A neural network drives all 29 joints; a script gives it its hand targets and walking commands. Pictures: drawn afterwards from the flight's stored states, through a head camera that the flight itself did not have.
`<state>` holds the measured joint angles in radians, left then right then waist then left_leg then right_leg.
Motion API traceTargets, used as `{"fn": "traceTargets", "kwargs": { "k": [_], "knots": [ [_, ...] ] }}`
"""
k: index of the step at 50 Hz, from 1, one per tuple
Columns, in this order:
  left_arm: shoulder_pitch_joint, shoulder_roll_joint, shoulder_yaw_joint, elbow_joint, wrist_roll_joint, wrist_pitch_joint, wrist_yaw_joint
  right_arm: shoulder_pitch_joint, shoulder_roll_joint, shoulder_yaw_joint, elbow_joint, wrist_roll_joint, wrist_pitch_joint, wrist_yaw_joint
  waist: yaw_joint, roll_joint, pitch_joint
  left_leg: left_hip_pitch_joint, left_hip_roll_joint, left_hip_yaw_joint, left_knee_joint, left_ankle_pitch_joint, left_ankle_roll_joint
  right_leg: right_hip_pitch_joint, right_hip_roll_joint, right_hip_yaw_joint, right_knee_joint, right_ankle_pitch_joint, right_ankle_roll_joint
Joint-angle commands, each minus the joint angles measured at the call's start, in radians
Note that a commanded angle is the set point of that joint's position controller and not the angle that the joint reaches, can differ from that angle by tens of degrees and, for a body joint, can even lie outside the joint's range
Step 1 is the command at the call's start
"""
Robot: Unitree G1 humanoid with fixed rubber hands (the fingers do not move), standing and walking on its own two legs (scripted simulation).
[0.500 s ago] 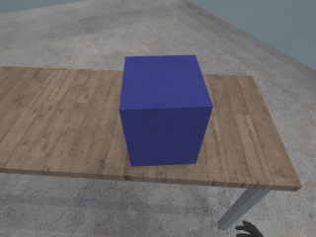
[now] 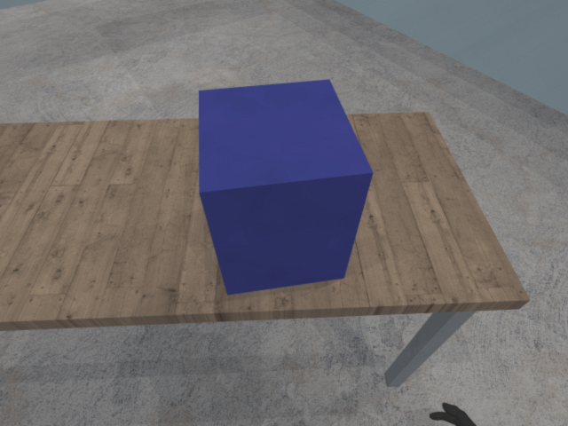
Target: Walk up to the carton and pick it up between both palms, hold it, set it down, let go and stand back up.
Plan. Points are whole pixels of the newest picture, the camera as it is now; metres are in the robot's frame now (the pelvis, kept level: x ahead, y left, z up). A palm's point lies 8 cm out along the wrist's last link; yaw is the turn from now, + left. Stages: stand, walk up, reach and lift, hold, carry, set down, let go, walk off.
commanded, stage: walk up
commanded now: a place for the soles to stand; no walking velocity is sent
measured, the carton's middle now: (276, 191) +0.46 +0.01 +0.07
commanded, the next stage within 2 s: reach and lift in 1.52 s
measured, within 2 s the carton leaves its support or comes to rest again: neither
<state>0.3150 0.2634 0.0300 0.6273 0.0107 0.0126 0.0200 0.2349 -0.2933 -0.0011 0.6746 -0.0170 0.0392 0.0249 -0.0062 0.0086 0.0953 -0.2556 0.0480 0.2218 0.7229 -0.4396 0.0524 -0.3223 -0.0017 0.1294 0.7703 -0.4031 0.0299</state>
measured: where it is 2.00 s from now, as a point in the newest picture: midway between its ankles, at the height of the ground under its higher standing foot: outside the picture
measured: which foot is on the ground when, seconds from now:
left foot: down 0.00-1.00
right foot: down 0.00-1.00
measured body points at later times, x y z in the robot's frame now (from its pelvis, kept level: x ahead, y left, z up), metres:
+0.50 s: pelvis -0.01 +0.03 +0.01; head +0.02 +0.03 +0.46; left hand +0.13 +0.28 -0.10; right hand +0.06 -0.24 -0.11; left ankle -0.02 +0.11 -0.71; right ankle +0.01 -0.13 -0.71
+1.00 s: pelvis -0.01 +0.01 +0.01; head +0.00 +0.00 +0.46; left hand +0.10 +0.27 -0.09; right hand +0.08 -0.25 -0.11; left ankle -0.02 +0.11 -0.71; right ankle +0.01 -0.13 -0.71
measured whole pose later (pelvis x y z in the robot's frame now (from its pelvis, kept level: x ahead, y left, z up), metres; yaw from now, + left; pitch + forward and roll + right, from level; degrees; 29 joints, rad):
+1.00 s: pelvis -0.01 +0.01 +0.01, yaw -1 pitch -3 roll +0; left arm 0.29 0.25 0.01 0.68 0.01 0.00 0.01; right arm 0.29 -0.28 -0.01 0.67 -0.01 0.03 0.03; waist -0.01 0.02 0.07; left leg -0.24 -0.01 0.07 0.63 -0.35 0.04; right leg -0.28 -0.03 0.04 0.64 -0.31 0.03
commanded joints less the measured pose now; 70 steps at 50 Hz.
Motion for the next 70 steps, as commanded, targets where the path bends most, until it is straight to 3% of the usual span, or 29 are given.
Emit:
{"fn": "traceTargets", "kwargs": {
  "k": [1,3,4,5,6,7,9,11,13,14,15,16,17,18,20,23,25,29,33,37,41,44,49,51,53,61,63,66,70],
  "knots": [
    [-0.007,0.103,0.036,-0.102,0.003,-0.011,0.017,0.038,-0.185,-0.052,-0.074,-0.001,-0.025,-0.016,-0.044,0.116,-0.059,0.089,0.341,-0.310,-0.325,0.575,0.204,-0.126,0.021,-0.097,0.121,-0.154,-0.018],
    [0.003,0.083,0.033,-0.098,0.002,-0.021,0.014,0.013,-0.176,-0.040,-0.065,-0.004,-0.015,-0.021,-0.021,0.091,-0.029,0.048,0.300,-0.226,-0.287,0.564,0.159,-0.060,-0.003,-0.102,-0.068,-0.099,-0.039],
    [0.046,0.094,0.037,-0.077,0.001,-0.036,0.009,-0.019,-0.172,-0.033,-0.071,0.003,-0.011,-0.020,0.015,0.086,-0.055,0.000,0.244,-0.150,-0.219,0.523,0.106,0.057,-0.016,-0.092,-0.181,0.139,-0.062],
    [0.085,0.134,0.053,-0.064,0.008,-0.048,0.005,-0.025,-0.153,-0.024,-0.079,0.003,-0.011,-0.017,0.031,0.023,-0.111,-0.055,0.184,-0.098,-0.090,0.472,0.042,0.179,-0.059,-0.014,-0.236,0.369,-0.097],
    [0.095,0.221,0.075,-0.077,0.009,-0.052,0.008,-0.023,-0.125,-0.009,-0.102,0.008,-0.009,-0.010,0.044,-0.086,-0.138,-0.134,0.084,-0.075,0.048,0.312,-0.022,0.207,-0.193,0.252,-0.309,0.387,-0.184],
    [0.092,0.283,0.091,-0.065,0.007,-0.043,0.010,0.001,-0.122,-0.023,-0.110,0.008,0.007,-0.010,0.046,-0.189,-0.109,-0.110,-0.003,-0.111,0.106,-0.055,-0.047,0.105,-0.290,0.407,-0.373,0.365,-0.296],
    [0.058,0.247,0.083,-0.060,0.020,-0.035,0.014,-0.027,-0.121,-0.027,-0.106,0.001,0.013,-0.011,0.058,-0.153,-0.064,-0.200,0.013,-0.193,0.185,-0.230,-0.053,0.128,-0.327,0.398,-0.378,0.369,-0.343],
    [0.007,0.230,0.076,-0.080,0.031,-0.029,0.025,0.039,-0.102,-0.035,-0.081,0.006,-0.007,-0.013,0.025,-0.180,-0.083,-0.192,0.026,-0.230,0.102,-0.121,-0.048,0.153,-0.314,0.341,-0.328,0.436,-0.313],
    [-0.063,0.204,0.060,-0.096,0.025,-0.025,0.013,0.117,-0.091,-0.037,-0.057,0.010,-0.032,-0.011,-0.038,-0.145,-0.123,0.009,0.021,-0.211,-0.201,0.138,-0.041,0.078,-0.211,0.164,-0.227,0.505,-0.205],
    [-0.103,0.166,0.045,-0.115,0.012,-0.025,0.002,0.149,-0.126,-0.051,-0.039,0.005,-0.043,-0.008,-0.054,-0.092,-0.139,0.127,0.037,-0.256,-0.284,0.309,-0.022,-0.015,-0.146,0.072,-0.145,0.470,-0.136],
    [-0.092,0.106,0.029,-0.121,-0.004,-0.021,-0.008,0.126,-0.184,-0.067,-0.050,0.000,-0.052,-0.007,-0.037,0.053,-0.148,0.149,0.143,-0.421,-0.363,0.314,0.035,-0.083,-0.028,-0.042,-0.040,0.249,-0.060],
    [-0.054,0.092,0.031,-0.105,-0.007,-0.011,0.000,0.084,-0.209,-0.077,-0.054,0.010,-0.047,-0.005,-0.019,0.130,-0.082,0.006,0.229,-0.503,-0.397,0.222,0.115,-0.046,0.019,-0.117,-0.008,0.000,-0.026],
    [-0.047,0.100,0.039,-0.093,-0.003,-0.006,0.006,0.045,-0.194,-0.072,-0.066,0.009,-0.040,-0.004,-0.011,0.129,-0.024,-0.041,0.241,-0.517,-0.404,0.188,0.138,-0.034,0.005,-0.107,-0.021,-0.063,-0.019],
    [-0.059,0.107,0.039,-0.079,-0.003,-0.011,0.006,0.036,-0.157,-0.059,-0.064,0.010,-0.039,-0.005,-0.013,0.097,0.003,-0.026,0.219,-0.470,-0.393,0.284,0.123,-0.042,-0.004,-0.101,-0.055,-0.048,-0.018],
    [-0.042,0.097,0.037,-0.067,-0.001,-0.034,0.003,0.057,-0.153,-0.049,-0.076,0.012,-0.041,-0.009,-0.006,0.075,-0.053,0.034,0.164,-0.367,-0.304,0.593,0.060,0.026,-0.020,-0.094,-0.162,0.180,-0.037],
    [-0.055,0.125,0.042,-0.060,0.005,-0.044,-0.003,0.082,-0.143,-0.050,-0.081,0.019,-0.036,-0.010,-0.013,0.052,-0.118,0.014,0.084,-0.298,-0.267,0.485,0.000,0.124,-0.054,-0.052,-0.177,0.362,-0.061],
    [-0.064,0.124,0.033,-0.065,0.006,-0.036,-0.005,0.086,-0.149,-0.048,-0.087,0.019,-0.035,-0.009,-0.007,0.078,-0.107,0.022,0.090,-0.299,-0.276,0.456,0.006,0.108,-0.049,-0.064,-0.172,0.348,-0.057],
    [-0.057,0.125,0.033,-0.057,-0.001,-0.028,-0.002,0.085,-0.154,-0.050,-0.095,0.017,-0.031,-0.007,-0.003,0.045,-0.096,-0.030,0.094,-0.321,-0.298,0.291,0.037,0.112,-0.038,-0.084,-0.182,0.239,-0.053],
    [-0.061,0.135,0.031,-0.058,0.002,-0.033,-0.002,0.087,-0.142,-0.049,-0.103,0.015,-0.030,-0.005,-0.003,0.037,-0.078,-0.021,0.066,-0.316,-0.296,0.226,0.020,0.078,-0.062,-0.048,-0.196,0.225,-0.070],
    [-0.061,0.126,0.029,-0.060,0.004,-0.041,-0.003,0.079,-0.136,-0.050,-0.099,0.016,-0.034,0.000,-0.003,0.018,-0.063,-0.040,0.057,-0.312,-0.284,0.208,0.026,0.075,-0.075,-0.038,-0.223,0.227,-0.072],
    [-0.059,0.157,0.040,-0.061,0.008,-0.041,-0.006,0.106,-0.125,-0.050,-0.100,0.009,-0.033,0.002,-0.011,-0.060,-0.075,-0.027,0.029,-0.299,-0.241,0.185,0.004,0.058,-0.114,0.018,-0.264,0.189,-0.095],
    [-0.054,0.161,0.033,-0.054,-0.002,-0.042,-0.004,0.066,-0.133,-0.053,-0.105,0.003,-0.032,0.000,-0.004,-0.068,-0.021,-0.001,0.027,-0.278,-0.212,0.285,0.001,-0.009,-0.134,0.055,-0.297,0.271,-0.100],
    [-0.040,0.154,0.028,-0.051,-0.002,-0.035,0.001,0.089,-0.147,-0.053,-0.093,0.011,-0.031,-0.001,-0.015,-0.009,-0.082,0.015,0.053,-0.296,-0.247,0.324,0.011,0.044,-0.094,0.006,-0.240,0.311,-0.079],
    [-0.023,0.141,0.026,-0.054,0.000,-0.033,-0.003,0.086,-0.146,-0.053,-0.092,0.008,-0.029,-0.004,-0.007,-0.040,-0.125,0.036,0.065,-0.298,-0.258,0.285,0.021,0.046,-0.074,-0.012,-0.230,0.252,-0.070],
    [-0.020,0.138,0.028,-0.050,0.001,-0.031,0.001,0.065,-0.156,-0.052,-0.095,0.016,-0.025,-0.004,0.000,0.015,-0.087,-0.010,0.075,-0.304,-0.290,0.229,0.032,0.048,-0.060,-0.017,-0.221,0.226,-0.064],
    [-0.004,0.180,0.035,-0.045,0.002,-0.039,-0.001,0.078,-0.145,-0.047,-0.079,0.006,-0.020,-0.001,-0.013,-0.041,-0.076,0.019,0.036,-0.255,-0.214,0.169,0.000,-0.025,-0.116,0.096,-0.319,0.153,-0.103],
    [-0.031,0.177,0.039,-0.054,0.005,-0.033,-0.001,0.090,-0.138,-0.045,-0.076,0.007,-0.024,-0.001,-0.015,-0.056,-0.059,0.005,0.053,-0.272,-0.257,0.128,0.011,-0.036,-0.093,0.068,-0.295,0.111,-0.097],
    [-0.008,0.148,0.032,-0.050,0.003,-0.037,-0.002,0.061,-0.155,-0.047,-0.073,0.015,-0.030,-0.001,-0.001,0.013,-0.068,-0.023,0.074,-0.296,-0.303,0.135,0.028,0.017,-0.051,0.019,-0.241,0.175,-0.075],
    [-0.002,0.141,0.032,-0.047,0.004,-0.039,-0.003,0.059,-0.163,-0.049,-0.079,0.012,-0.028,-0.004,0.002,-0.003,-0.065,-0.041,0.090,-0.284,-0.311,0.130,0.034,0.031,-0.039,0.004,-0.220,0.196,-0.065]
  ]
}}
